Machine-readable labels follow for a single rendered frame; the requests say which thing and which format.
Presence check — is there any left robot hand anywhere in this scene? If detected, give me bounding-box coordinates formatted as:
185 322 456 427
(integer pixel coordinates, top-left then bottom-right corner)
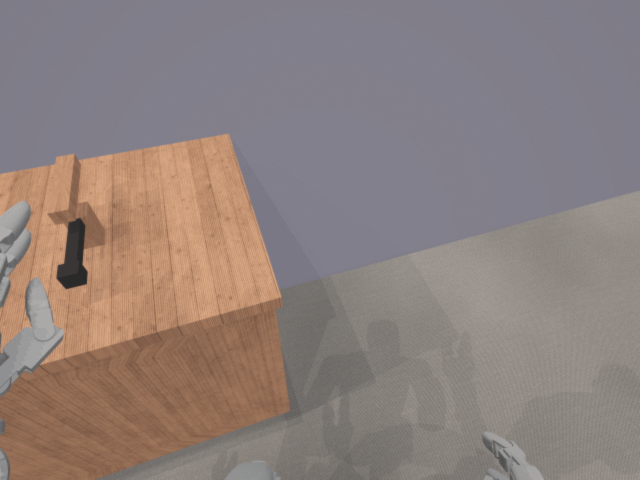
0 201 64 397

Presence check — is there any counter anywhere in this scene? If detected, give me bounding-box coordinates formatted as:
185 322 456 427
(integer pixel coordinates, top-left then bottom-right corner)
0 134 290 480

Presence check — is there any tap lever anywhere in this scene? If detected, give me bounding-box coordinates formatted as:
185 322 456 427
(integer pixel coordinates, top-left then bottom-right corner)
56 218 88 289

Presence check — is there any right robot hand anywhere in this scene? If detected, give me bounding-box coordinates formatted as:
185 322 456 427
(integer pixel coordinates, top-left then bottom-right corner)
482 432 544 480

